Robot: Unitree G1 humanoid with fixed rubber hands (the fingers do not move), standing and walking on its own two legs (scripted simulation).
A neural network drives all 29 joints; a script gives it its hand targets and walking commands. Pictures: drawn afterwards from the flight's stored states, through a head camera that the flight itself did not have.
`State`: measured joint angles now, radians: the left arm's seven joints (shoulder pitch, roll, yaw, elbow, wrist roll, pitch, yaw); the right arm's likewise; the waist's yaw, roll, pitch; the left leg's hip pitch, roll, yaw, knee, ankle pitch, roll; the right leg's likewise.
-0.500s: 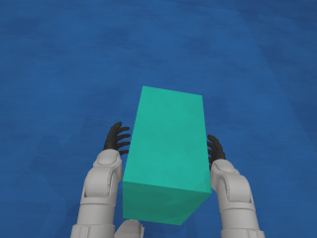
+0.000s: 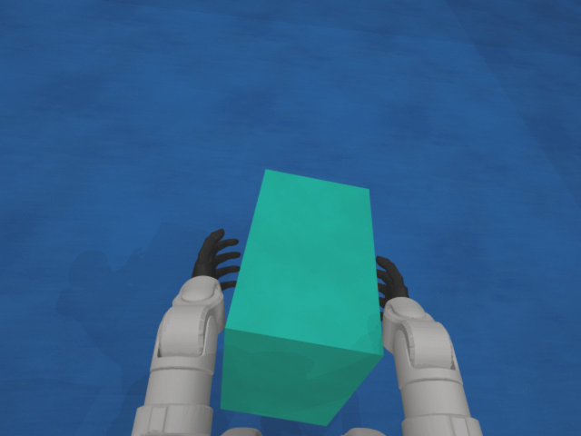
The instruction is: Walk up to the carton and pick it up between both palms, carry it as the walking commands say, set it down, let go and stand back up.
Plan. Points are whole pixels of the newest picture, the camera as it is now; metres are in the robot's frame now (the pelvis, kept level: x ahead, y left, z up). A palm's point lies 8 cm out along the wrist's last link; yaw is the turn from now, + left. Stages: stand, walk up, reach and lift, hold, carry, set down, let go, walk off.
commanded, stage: carry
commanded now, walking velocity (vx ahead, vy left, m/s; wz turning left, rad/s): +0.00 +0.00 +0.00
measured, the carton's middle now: (295, 297) +0.33 +0.02 -0.07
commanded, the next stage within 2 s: none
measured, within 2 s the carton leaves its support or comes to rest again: neither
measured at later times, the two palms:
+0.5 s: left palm (85, 137) +0.53 +0.41 +0.02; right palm (238, 175) +0.50 +0.15 +0.00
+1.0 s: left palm out of the picture +0.69 +0.65 +0.04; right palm (130, 80) +0.68 +0.39 +0.03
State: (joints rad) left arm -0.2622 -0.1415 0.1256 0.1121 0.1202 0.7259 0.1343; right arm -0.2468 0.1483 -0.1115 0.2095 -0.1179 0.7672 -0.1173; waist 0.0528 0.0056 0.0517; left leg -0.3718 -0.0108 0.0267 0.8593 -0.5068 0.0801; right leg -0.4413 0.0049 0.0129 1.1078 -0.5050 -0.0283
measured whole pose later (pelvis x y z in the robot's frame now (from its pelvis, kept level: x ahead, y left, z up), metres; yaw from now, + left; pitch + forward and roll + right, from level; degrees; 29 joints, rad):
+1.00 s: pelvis +0.39 +0.50 +0.02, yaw +2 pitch -1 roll -4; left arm -0.31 -0.15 0.11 0.08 0.14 0.73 0.12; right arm -0.22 0.14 -0.11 0.11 -0.14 0.77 -0.10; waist 0.07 -0.03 0.13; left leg -0.51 -0.10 0.10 1.33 -0.40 -0.25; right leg -0.35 -0.04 -0.07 0.65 -0.15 -0.12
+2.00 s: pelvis +0.65 +0.75 +0.03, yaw +0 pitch +0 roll -6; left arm -0.32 -0.17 0.11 0.03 0.17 0.75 0.10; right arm -0.26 0.15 -0.13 0.04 -0.17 0.84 -0.08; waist 0.06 0.05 0.12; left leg -0.26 -0.04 0.12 0.81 -0.30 -0.24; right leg -0.37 0.02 -0.13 0.67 -0.36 -0.05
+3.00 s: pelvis +0.71 +0.72 +0.01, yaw +1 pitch -2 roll +4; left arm -0.31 -0.17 0.15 0.23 0.16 0.73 0.08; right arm -0.25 0.14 -0.13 0.16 -0.17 0.87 -0.12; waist 0.06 0.01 -0.01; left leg -0.30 0.00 0.04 0.67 -0.34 -0.02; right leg -0.43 -0.01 -0.04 0.74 -0.27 -0.07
